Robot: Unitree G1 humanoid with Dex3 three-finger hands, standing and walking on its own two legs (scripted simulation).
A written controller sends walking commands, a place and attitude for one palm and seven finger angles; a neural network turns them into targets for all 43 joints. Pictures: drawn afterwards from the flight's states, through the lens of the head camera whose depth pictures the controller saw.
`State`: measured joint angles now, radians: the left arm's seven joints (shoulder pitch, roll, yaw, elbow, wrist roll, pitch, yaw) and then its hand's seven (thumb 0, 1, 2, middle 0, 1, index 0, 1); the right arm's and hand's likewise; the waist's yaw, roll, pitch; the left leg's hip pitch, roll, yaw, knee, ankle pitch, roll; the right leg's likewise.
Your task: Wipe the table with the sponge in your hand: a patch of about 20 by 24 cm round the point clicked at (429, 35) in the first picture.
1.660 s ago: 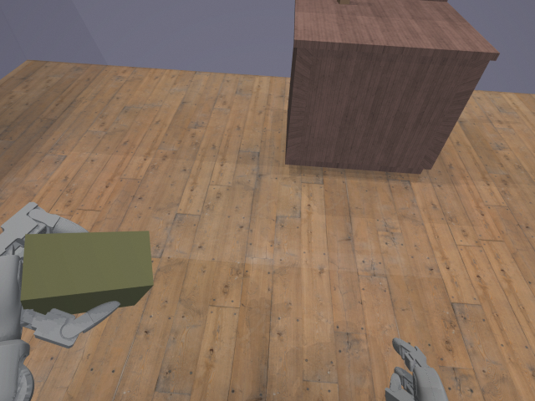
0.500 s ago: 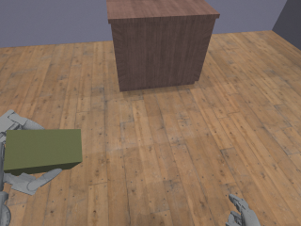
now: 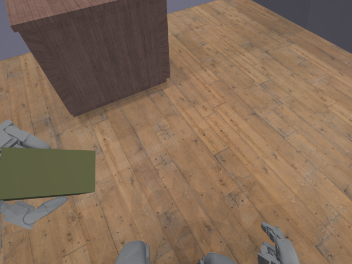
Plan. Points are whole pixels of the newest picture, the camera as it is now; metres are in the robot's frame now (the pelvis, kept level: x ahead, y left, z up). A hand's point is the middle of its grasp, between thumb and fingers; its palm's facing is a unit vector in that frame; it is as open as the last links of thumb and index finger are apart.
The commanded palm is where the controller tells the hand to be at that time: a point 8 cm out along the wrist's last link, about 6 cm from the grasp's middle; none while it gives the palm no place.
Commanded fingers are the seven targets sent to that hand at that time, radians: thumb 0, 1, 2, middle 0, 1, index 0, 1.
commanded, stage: walk to a spot facing it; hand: left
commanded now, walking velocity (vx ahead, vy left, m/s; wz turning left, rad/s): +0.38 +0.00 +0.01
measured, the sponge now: (59, 175) +0.24 +0.19 +0.16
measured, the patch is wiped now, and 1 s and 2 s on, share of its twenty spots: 0.00 0.00 0.00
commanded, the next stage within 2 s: none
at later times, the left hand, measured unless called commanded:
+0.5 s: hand (52, 94) +0.38 +0.23 +0.20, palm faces +0.35 -0.83 -0.43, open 10.5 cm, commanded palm +0.32 +0.28 +0.20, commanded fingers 0.00 0.10 1.30 -1.20 -1.60 -1.20 -1.60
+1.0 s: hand (103, 43) +0.54 +0.17 +0.21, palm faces +0.35 -0.79 -0.50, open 10.5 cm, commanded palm +0.48 +0.22 +0.20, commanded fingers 0.00 0.10 1.30 -1.20 -1.60 -1.20 -1.60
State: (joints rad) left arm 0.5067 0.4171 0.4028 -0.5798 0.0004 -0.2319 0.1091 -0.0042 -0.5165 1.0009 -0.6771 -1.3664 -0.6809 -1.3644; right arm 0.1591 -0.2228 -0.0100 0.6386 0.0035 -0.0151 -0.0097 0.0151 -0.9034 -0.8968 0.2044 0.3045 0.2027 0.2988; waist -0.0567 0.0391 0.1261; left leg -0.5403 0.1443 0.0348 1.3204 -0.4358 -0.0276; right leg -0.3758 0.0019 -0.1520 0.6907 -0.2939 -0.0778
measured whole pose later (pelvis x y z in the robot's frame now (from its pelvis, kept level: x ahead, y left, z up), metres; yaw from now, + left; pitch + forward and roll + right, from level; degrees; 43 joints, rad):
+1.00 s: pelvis +0.32 -0.06 +0.02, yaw +0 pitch +1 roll +2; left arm 0.53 0.42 0.40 -0.63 -0.01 -0.23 0.16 0.00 -0.52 1.00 -0.68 -1.37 -0.68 -1.37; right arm 0.20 -0.27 -0.07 0.58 0.00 -0.02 -0.05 0.01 -0.91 -0.90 0.20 0.30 0.20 0.30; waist -0.01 -0.04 0.10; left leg -0.51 0.11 0.16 0.74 -0.29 -0.01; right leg -0.13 -0.06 -0.21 0.49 -0.37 -0.03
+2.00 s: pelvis +0.63 -0.09 +0.00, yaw +13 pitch -2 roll +1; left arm 0.39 0.42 0.40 -0.52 -0.01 -0.21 0.16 0.00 -0.52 1.01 -0.67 -1.38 -0.68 -1.37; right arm 0.17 -0.17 -0.04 0.58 0.01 -0.04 -0.04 0.01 -0.91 -0.90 0.20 0.30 0.20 0.30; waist -0.03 -0.04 0.11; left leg -0.38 0.04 0.16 0.68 -0.25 0.07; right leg -0.38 -0.10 -0.09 1.26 -0.57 0.04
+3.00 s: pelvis +0.70 -0.18 +0.01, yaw +9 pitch -2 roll -1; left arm 0.48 0.40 0.35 -0.53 -0.01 -0.17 0.12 -0.01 -0.53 1.02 -0.67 -1.38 -0.67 -1.38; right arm 0.23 -0.17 0.02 0.56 0.01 -0.08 -0.01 0.01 -0.90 -0.90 0.21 0.30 0.20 0.30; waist -0.01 0.05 0.12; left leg -0.31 0.20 0.20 0.67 -0.31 -0.04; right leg -0.29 0.01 -0.14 0.59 -0.25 -0.03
